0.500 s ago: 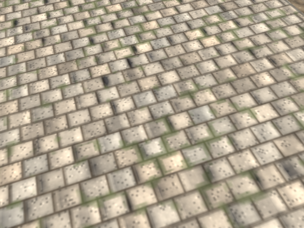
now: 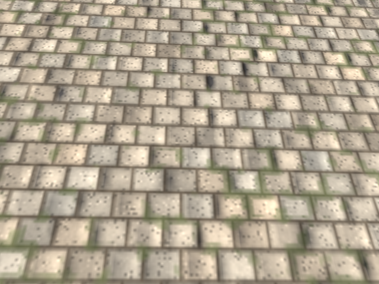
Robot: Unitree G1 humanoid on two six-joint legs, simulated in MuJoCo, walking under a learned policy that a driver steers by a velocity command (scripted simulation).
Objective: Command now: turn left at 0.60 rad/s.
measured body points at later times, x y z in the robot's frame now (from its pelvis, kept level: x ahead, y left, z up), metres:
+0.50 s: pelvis +0.02 -0.03 -0.01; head +0.04 -0.04 +0.44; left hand +0.13 +0.25 -0.11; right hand +0.20 -0.28 -0.12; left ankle +0.00 +0.10 -0.74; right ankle +0.04 -0.15 -0.74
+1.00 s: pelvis +0.03 -0.03 -0.01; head +0.04 -0.03 +0.44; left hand +0.08 +0.25 -0.14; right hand +0.16 -0.28 -0.13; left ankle +0.00 +0.10 -0.74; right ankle +0.04 -0.15 -0.74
